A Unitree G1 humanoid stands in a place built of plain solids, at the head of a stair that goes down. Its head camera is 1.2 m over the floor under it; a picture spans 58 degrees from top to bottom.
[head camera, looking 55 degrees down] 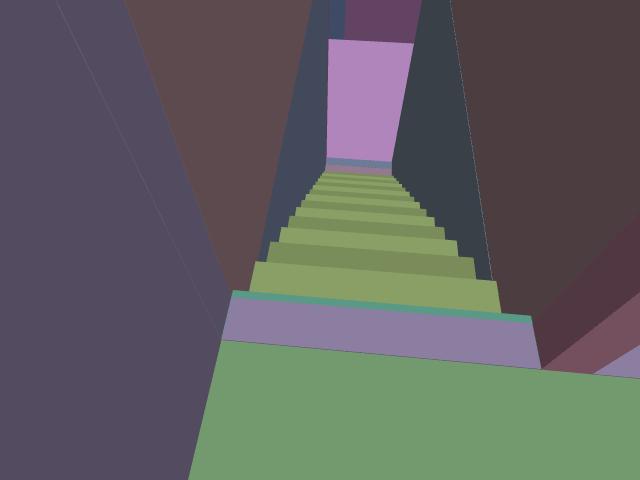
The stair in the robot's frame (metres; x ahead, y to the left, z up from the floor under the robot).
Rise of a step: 0.21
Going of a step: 0.24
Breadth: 0.91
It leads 5 degrees to the right of straight ahead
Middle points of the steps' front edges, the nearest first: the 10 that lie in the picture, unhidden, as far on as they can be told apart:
0.61 -0.18 0.00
0.84 -0.20 -0.21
1.08 -0.23 -0.41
1.32 -0.25 -0.62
1.56 -0.27 -0.83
1.80 -0.30 -1.04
2.03 -0.32 -1.25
2.27 -0.34 -1.45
2.51 -0.36 -1.66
2.75 -0.39 -1.87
